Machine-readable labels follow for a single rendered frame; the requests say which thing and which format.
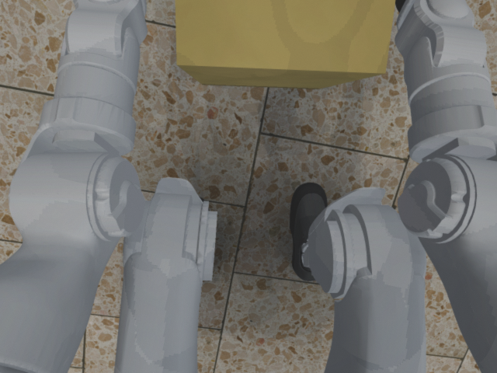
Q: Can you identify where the carton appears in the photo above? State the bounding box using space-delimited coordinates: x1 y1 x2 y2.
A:
175 0 395 89

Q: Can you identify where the left robot shin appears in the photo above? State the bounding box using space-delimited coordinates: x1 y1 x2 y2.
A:
123 177 203 268

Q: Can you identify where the robot right upper arm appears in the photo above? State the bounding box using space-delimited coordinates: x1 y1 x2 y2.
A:
398 155 497 373

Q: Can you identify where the left robot forearm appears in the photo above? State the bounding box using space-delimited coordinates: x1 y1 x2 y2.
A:
9 0 148 223

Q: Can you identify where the right robot forearm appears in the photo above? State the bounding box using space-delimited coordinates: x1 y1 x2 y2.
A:
394 0 497 164

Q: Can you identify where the robot right thigh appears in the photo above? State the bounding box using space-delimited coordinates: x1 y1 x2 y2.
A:
316 204 426 373

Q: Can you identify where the robot left upper arm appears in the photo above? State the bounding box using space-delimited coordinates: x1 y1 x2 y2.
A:
0 152 145 373

